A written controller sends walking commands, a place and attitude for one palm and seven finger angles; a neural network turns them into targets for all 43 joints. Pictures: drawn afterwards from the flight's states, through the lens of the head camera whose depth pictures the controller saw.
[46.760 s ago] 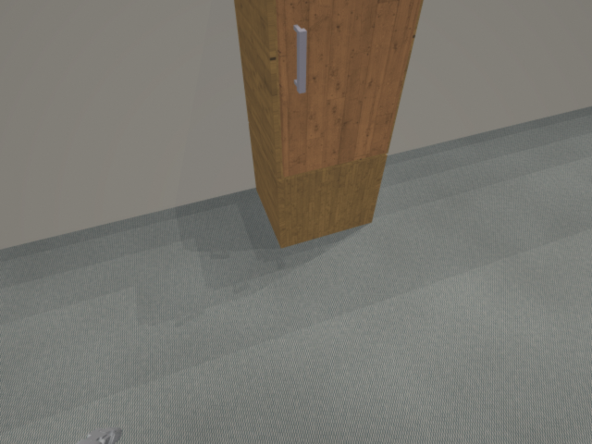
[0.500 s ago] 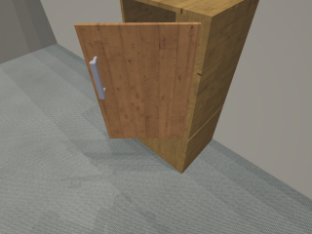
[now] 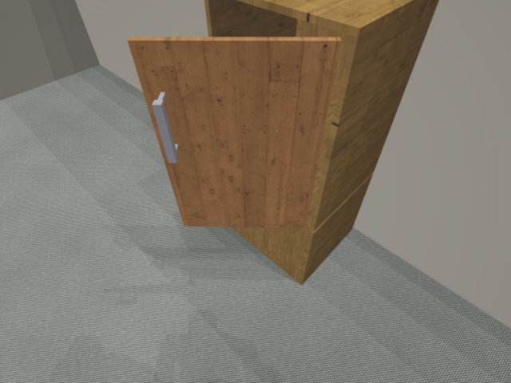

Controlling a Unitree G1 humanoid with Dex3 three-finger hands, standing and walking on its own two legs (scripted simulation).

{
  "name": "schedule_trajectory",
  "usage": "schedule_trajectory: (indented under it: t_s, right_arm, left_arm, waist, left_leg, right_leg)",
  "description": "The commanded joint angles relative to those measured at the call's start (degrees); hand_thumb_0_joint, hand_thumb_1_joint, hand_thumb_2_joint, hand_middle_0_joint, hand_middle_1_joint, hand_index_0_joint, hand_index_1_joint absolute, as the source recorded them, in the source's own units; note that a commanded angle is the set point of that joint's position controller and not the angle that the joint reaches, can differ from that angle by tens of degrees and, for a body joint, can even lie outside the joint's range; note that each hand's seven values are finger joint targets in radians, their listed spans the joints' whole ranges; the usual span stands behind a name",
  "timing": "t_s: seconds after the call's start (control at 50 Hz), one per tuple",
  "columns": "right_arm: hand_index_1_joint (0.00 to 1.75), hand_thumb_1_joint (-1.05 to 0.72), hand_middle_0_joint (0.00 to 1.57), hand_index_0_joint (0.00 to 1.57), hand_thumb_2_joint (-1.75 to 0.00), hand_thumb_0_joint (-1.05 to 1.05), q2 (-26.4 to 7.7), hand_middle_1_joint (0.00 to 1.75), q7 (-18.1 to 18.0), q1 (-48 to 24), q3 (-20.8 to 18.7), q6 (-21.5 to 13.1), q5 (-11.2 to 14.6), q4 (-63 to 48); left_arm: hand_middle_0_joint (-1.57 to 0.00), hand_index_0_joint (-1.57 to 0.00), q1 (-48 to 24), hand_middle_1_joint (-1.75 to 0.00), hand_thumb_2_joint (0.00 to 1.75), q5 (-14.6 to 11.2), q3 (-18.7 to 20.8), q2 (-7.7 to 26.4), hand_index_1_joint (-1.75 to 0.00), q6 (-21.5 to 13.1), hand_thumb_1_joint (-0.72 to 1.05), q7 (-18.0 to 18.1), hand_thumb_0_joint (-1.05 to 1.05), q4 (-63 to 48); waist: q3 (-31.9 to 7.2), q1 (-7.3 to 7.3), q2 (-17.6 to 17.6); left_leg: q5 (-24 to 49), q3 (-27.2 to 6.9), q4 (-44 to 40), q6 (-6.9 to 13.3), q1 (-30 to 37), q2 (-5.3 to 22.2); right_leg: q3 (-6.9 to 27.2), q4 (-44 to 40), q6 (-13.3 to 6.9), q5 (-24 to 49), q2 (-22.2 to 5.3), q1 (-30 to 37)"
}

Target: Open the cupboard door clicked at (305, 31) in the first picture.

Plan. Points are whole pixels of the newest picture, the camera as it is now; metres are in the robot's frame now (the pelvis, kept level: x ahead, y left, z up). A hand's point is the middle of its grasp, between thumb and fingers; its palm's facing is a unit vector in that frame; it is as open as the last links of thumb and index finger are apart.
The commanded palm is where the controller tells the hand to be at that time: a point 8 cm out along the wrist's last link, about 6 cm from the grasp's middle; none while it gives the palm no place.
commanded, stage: look again from close up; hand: left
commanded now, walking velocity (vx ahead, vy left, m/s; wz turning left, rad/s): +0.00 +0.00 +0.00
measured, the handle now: (168, 128) +0.61 +0.23 +0.06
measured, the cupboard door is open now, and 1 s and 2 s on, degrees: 42 42 42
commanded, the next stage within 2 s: shuffle to correct the standing spot in 0.18 s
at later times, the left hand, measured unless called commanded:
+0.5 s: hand out of the picture +0.00 +0.17 -0.17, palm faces +0.05 -0.98 -0.19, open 7.3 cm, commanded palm none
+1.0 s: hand out of the picture +0.13 +0.19 -0.17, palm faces +0.01 -0.97 -0.25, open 7.3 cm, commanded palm none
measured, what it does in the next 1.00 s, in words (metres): shifts its weight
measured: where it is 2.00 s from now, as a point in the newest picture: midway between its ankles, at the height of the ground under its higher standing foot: outside the picture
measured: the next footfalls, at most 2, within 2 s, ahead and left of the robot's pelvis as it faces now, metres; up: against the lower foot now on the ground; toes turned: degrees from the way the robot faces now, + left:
none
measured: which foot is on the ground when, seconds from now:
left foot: down 0.00-1.00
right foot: down 0.00-1.00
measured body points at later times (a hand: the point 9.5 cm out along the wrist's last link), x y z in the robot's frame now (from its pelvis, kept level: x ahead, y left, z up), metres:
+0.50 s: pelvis +0.02 +0.00 +0.00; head +0.01 -0.01 +0.45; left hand +0.00 +0.22 -0.16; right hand +0.00 -0.22 -0.17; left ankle +0.02 +0.11 -0.74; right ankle +0.05 -0.12 -0.74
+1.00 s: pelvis +0.09 +0.01 -0.01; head +0.11 -0.01 +0.44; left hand +0.13 +0.24 -0.16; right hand +0.04 -0.18 -0.18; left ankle +0.03 +0.11 -0.74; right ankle +0.11 -0.10 -0.74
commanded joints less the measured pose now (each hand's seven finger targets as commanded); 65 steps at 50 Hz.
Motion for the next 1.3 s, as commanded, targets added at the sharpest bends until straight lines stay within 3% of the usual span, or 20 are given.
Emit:
schedule_trajectory:
  t_s: [0.0, 0.24, 0.4, 0.56, 0.6, 0.64, 0.68, 0.72, 0.76, 0.82, 0.84, 0.88, 0.94, 1.04, 1.12, 1.14, 1.16, 1.18, 1.24, 1.28]
  right_arm:
    - [0.3, -0.9, 0.2, 0.2, -0.9, 0.0, -5.8, 0.3, -0.8, 3.5, -1.3, -0.9, 0.2, -1.1]
    - [0.3, -0.9, 0.2, 0.2, -0.9, 0.0, -4.8, 0.3, -1.0, 3.4, -1.0, -0.9, 0.3, -0.6]
    - [0.3, -0.9, 0.2, 0.2, -0.9, 0.0, -4.2, 0.3, -0.5, 5.9, -1.2, 0.1, -0.5, -0.5]
    - [0.3, -0.9, 0.2, 0.2, -0.9, 0.0, -2.3, 0.3, -0.6, 9.6, -1.0, -0.7, -0.4, -2.0]
    - [0.3, -0.9, 0.2, 0.2, -0.9, 0.0, -2.4, 0.3, -0.7, 11.1, -1.0, -1.3, -0.3, -1.8]
    - [0.3, -0.9, 0.2, 0.2, -0.9, 0.0, -4.8, 0.3, -1.0, 14.7, -1.5, -1.8, -0.3, -0.5]
    - [0.3, -0.9, 0.2, 0.2, -0.9, 0.0, -5.5, 0.3, -1.8, 17.4, -1.5, -2.3, -0.5, 0.5]
    - [0.3, -0.9, 0.2, 0.2, -0.9, 0.0, -4.0, 0.3, -2.3, 16.1, -0.7, -2.7, -0.7, 0.6]
    - [0.3, -0.9, 0.2, 0.2, -0.9, 0.0, -4.5, 0.3, -2.8, 11.6, -0.3, -2.8, -0.4, 0.0]
    - [0.3, -0.9, 0.2, 0.2, -0.9, 0.0, -2.8, 0.3, -2.9, 9.8, -0.5, -2.5, 0.8, -0.2]
    - [0.3, -0.9, 0.2, 0.2, -0.9, 0.0, -2.5, 0.3, -2.8, 9.7, -0.8, -2.1, 0.7, 0.0]
    - [0.3, -0.9, 0.2, 0.2, -0.9, 0.0, -0.7, 0.3, -2.9, 9.3, -1.0, -1.0, 0.5, 0.6]
    - [0.3, -0.9, 0.2, 0.2, -0.9, 0.0, -1.7, 0.3, -2.8, 10.0, -2.0, -0.2, 0.5, 0.6]
    - [0.3, -0.9, 0.2, 0.2, -0.9, 0.0, -1.6, 0.3, -2.4, 7.4, -2.7, 0.9, 0.3, -0.7]
    - [0.3, -0.9, 0.2, 0.2, -0.9, 0.0, -2.4, 0.3, -1.9, 4.1, -2.3, 0.5, -0.2, -1.2]
    - [0.3, -0.9, 0.2, 0.2, -0.9, 0.0, -6.8, 0.3, -1.3, -2.6, -2.6, -0.4, 1.0, -6.7]
    - [0.3, -0.9, 0.2, 0.2, -0.9, 0.0, -3.7, 0.3, -1.0, 0.9, -2.3, -0.1, 0.7, -8.3]
    - [0.3, -0.9, 0.2, 0.2, -0.9, 0.0, -2.6, 0.3, -0.7, 2.2, -1.7, 0.1, 0.6, -7.9]
    - [0.3, -0.9, 0.2, 0.2, -0.9, 0.0, -4.0, 0.3, -0.4, 2.2, -0.8, -0.6, -0.5, -8.9]
    - [0.3, -0.9, 0.2, 0.2, -0.9, 0.0, -5.9, 0.3, -0.4, 0.3, -0.5, -0.7, -0.3, -10.5]
  left_arm:
    - [-0.2, -0.2, 3.1, -0.3, 0.9, 0.0, 1.2, 6.6, -0.3, -1.2, 0.9, 0.6, 0.0, -1.8]
    - [-0.2, -0.2, 4.2, -0.3, 0.9, 0.1, 1.1, 5.6, -0.3, -1.3, 0.9, 0.8, 0.0, -1.2]
    - [-0.2, -0.2, 6.8, -0.3, 0.9, 0.7, 2.2, 5.6, -0.3, -0.4, 0.9, 0.1, 0.0, -1.5]
    - [-0.2, -0.2, 9.1, -0.3, 0.9, 0.4, 3.7, 6.1, -0.3, -0.5, 0.9, -0.4, 0.0, -2.7]
    - [-0.2, -0.2, 8.3, -0.3, 0.9, 0.4, 3.7, 5.3, -0.3, -0.5, 0.9, -0.6, 0.0, -2.8]
    - [-0.2, -0.2, 6.0, -0.3, 0.9, 0.7, 3.2, 2.8, -0.3, -0.6, 0.9, -0.8, 0.0, -3.9]
    - [-0.2, -0.2, 1.7, -0.3, 0.9, 1.0, 2.2, 0.6, -0.3, -1.1, 0.9, -0.7, 0.0, -5.9]
    - [-0.2, -0.2, 0.2, -0.3, 0.9, 0.6, 2.0, 0.2, -0.3, -1.3, 0.9, -0.6, 0.0, -5.6]
    - [-0.2, -0.2, 3.7, -0.3, 0.9, -0.1, 1.8, -0.9, -0.3, -1.1, 0.9, -0.5, 0.0, -3.7]
    - [-0.2, -0.2, 9.3, -0.3, 0.9, -0.5, 2.2, 3.5, -0.3, -1.6, 0.9, 0.5, 0.0, -0.9]
    - [-0.2, -0.2, 7.7, -0.3, 0.9, -0.6, 2.1, 4.4, -0.3, -1.2, 0.9, 0.5, 0.0, -1.2]
    - [-0.2, -0.2, 6.2, -0.3, 0.9, -0.4, 2.2, 4.4, -0.3, -0.8, 0.9, 0.9, 0.0, -1.1]
    - [-0.2, -0.2, 5.0, -0.3, 0.9, -0.2, 2.7, 5.4, -0.3, -0.5, 0.9, 1.6, 0.0, -2.4]
    - [-0.2, -0.2, 0.6, -0.3, 0.9, 0.1, 3.3, 6.5, -0.3, 0.5, 0.9, 1.6, 0.0, -4.7]
    - [-0.2, -0.2, -2.9, -0.3, 0.9, 0.3, 2.6, 5.0, -0.3, 0.9, 0.9, 1.1, 0.0, -5.4]
    - [-0.2, -0.2, 3.8, -0.3, 0.9, -0.3, 2.5, 7.7, -0.3, 0.0, 0.9, 2.9, 0.0, -3.8]
    - [-0.2, -0.2, 1.5, -0.3, 0.9, -0.2, 2.6, 9.3, -0.3, -0.8, 0.9, 2.6, 0.0, -5.9]
    - [-0.2, -0.2, -0.8, -0.3, 0.9, -0.1, 2.3, 9.3, -0.3, -1.1, 0.9, 2.2, 0.0, -6.9]
    - [-0.2, -0.2, -3.5, -0.3, 0.9, -0.2, 1.2, 7.1, -0.3, -0.1, 0.9, 0.9, 0.0, -8.2]
    - [-0.2, -0.2, -1.8, -0.3, 0.9, 0.0, 0.8, 6.3, -0.3, 0.1, 0.9, 0.4, 0.0, -7.6]
  waist:
    - [1.9, -0.1, -1.2]
    - [1.9, 0.04, -1.7]
    - [6.8, 0.86, -3.8]
    - [6.5, 0.58, -5.9]
    - [6.7, -0.11, -2.9]
    - [7.3, -1.67, 7.3]
    - [8.9, -2.77, 10.8]
    - [7.7, -1.73, 3.3]
    - [3.2, 0.76, 3.2]
    - [-2.4, 1.62, -1.9]
    - [-0.2, 0.9, 1.3]
    - [1.7, 0.82, -3.1]
    - [-3.6, 0.48, -5.3]
    - [-4.1, -0.19, -4.3]
    - [0.1, 0.13, -0.9]
    - [-3.3, 2.62, -4.6]
    - [-8.1, -0.05, -4.9]
    - [-7.2, -0.9, -5.0]
    - [3.2, -0.49, 10.2]
    - [5.4, 1.0, 4.9]
  left_leg:
    - [-2.6, -5.8, -6.4, 0.3, -1.9, 5.5]
    - [-0.7, -5.5, -6.6, 0.2, -0.7, 5.6]
    - [-19.0, -4.7, -5.1, 1.1, -5.9, 3.8]
    - [-14.1, -1.4, 3.4, 1.4, -6.5, 1.4]
    - [-13.8, -2.9, 0.4, 1.9, -3.8, 2.5]
    - [-15.8, -12.7, -7.9, 5.2, 2.6, 9.9]
    - [1.4, -21.3, -11.8, 11.3, 9.3, 17.9]
    - [28.1, -16.7, -6.9, 12.2, 9.1, 18.2]
    - [39.9, -8.5, -2.5, 8.7, 6.9, 13.7]
    - [22.0, -3.7, 0.7, 1.2, -0.8, 6.8]
    - [12.8, -3.6, -1.8, 0.3, -2.2, 5.3]
    - [14.3, -2.9, -0.4, -0.1, -1.7, 5.5]
    - [18.3, -1.8, 3.2, -0.6, 1.0, 5.1]
    - [12.4, -1.9, 5.7, -0.5, 2.8, 4.8]
    - [6.1, -5.1, -1.8, 1.1, 0.4, 7.5]
    - [10.0, -2.1, 9.6, -0.1, -1.9, 8.2]
    - [-7.7, -2.2, 7.2, -0.5, -3.5, 3.2]
    - [-10.3, -2.0, 4.4, -0.3, -1.6, 2.8]
    - [-3.9, -7.4, -4.4, 2.3, -5.2, 7.4]
    - [-7.6, -7.9, -6.7, 2.8, -9.4, 8.2]
  right_leg:
    - [5.4, -6.3, -1.1, -3.6, -4.3, 0.6]
    - [5.0, -6.5, -1.0, -1.4, -4.3, 1.4]
    - [7.9, -7.4, -2.3, -23.0, -4.5, -3.0]
    - [12.7, -7.1, -6.0, -26.1, -7.6, -3.8]
    - [9.9, -3.4, -5.6, -22.9, -6.1, -5.8]
    - [1.3, 9.5, -3.2, -15.4, -0.4, -12.5]
    - [-1.9, 22.7, -1.6, -18.2, 0.1, -22.2]
    - [-0.2, 21.9, -1.4, -18.9, -2.2, -19.1]
    - [-1.0, 9.8, -0.9, -10.6, -2.3, -7.1]
    - [4.6, 1.7, -2.8, 25.3, -6.3, 11.1]
    - [4.8, 2.6, -3.5, 26.9, -8.3, 10.0]
    - [4.8, 4.7, -3.5, 32.0, -8.0, 8.1]
    - [4.9, 7.0, -4.6, 38.5, -9.0, 9.4]
    - [6.1, 4.5, -5.7, 25.9, -9.6, 4.0]
    - [4.0, 2.4, -2.6, 7.7, -5.1, 0.9]
    - [5.4, 5.1, -2.1, 27.4, -8.0, 4.9]
    - [10.8, 3.5, -5.2, 20.5, -11.8, 6.8]
    - [10.7, 1.8, -6.3, 9.9, -11.7, 3.4]
    - [3.7, 3.5, -3.2, -6.5, -3.2, -3.3]
    - [2.2, 3.2, -2.5, -5.4, -2.1, 0.1]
